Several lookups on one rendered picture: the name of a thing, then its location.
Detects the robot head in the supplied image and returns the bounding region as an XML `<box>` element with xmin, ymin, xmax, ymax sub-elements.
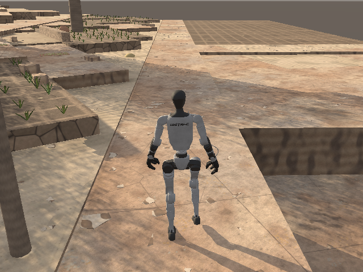
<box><xmin>170</xmin><ymin>90</ymin><xmax>189</xmax><ymax>117</ymax></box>

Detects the robot left hand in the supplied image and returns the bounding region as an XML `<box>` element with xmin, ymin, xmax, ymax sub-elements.
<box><xmin>146</xmin><ymin>158</ymin><xmax>160</xmax><ymax>170</ymax></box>

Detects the robot left upper arm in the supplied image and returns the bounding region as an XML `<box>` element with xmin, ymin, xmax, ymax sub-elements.
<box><xmin>152</xmin><ymin>115</ymin><xmax>168</xmax><ymax>146</ymax></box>

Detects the right robot thigh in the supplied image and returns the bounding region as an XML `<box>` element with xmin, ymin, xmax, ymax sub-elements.
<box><xmin>189</xmin><ymin>157</ymin><xmax>201</xmax><ymax>189</ymax></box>

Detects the robot right hand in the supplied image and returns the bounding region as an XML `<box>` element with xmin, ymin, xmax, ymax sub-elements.
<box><xmin>206</xmin><ymin>159</ymin><xmax>219</xmax><ymax>174</ymax></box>

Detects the right robot forearm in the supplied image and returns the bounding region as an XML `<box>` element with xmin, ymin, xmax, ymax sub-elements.
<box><xmin>204</xmin><ymin>137</ymin><xmax>217</xmax><ymax>162</ymax></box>

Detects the robot right upper arm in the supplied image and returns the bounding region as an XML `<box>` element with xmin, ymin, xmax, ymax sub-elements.
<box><xmin>191</xmin><ymin>114</ymin><xmax>209</xmax><ymax>146</ymax></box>

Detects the left robot forearm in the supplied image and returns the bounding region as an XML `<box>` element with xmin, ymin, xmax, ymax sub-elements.
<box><xmin>147</xmin><ymin>138</ymin><xmax>158</xmax><ymax>159</ymax></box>

